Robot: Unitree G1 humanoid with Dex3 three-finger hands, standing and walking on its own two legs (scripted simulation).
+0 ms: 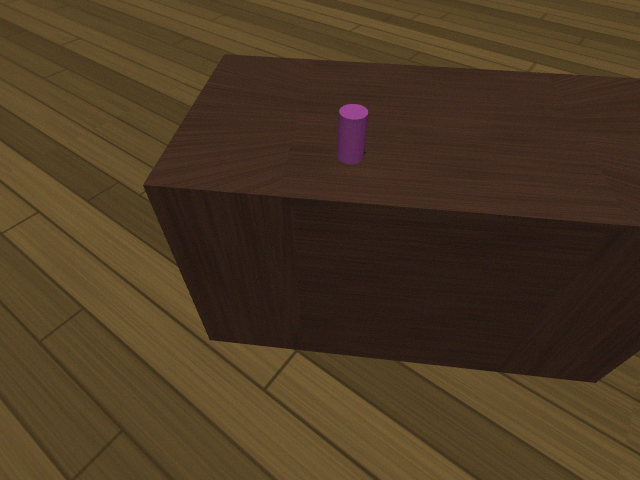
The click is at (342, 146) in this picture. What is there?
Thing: squat round
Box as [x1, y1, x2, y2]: [337, 104, 367, 163]
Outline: 347,104 339,109 337,157 339,160 345,163 356,163 360,161 363,156 367,110 365,107 361,105
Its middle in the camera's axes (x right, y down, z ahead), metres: +0.07 -0.23 +0.87
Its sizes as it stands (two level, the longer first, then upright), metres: 0.061 0.061 0.114
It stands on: a support 0.70 m high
